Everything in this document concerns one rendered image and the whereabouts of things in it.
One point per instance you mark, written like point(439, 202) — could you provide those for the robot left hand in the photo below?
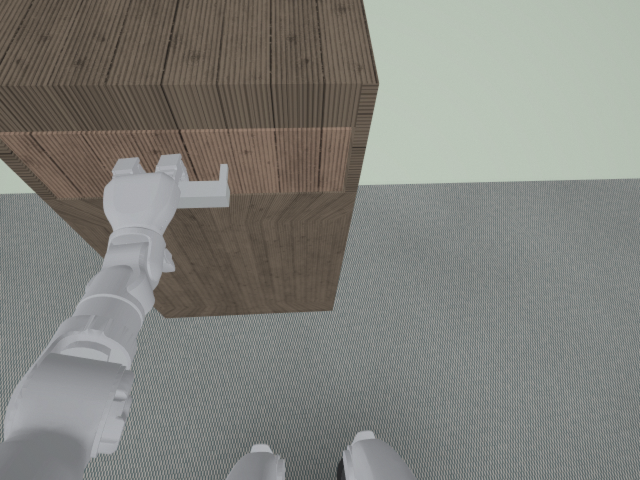
point(134, 198)

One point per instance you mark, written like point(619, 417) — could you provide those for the robot left shin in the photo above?
point(261, 448)

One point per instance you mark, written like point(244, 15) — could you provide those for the left robot upper arm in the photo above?
point(72, 409)

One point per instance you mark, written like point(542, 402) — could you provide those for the robot left thigh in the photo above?
point(258, 466)

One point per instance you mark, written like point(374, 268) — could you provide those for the left robot forearm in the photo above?
point(109, 316)

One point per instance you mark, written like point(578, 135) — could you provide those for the cabinet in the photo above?
point(104, 65)

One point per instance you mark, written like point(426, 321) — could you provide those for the drawer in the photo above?
point(79, 164)

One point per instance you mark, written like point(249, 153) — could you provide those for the handle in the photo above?
point(205, 194)

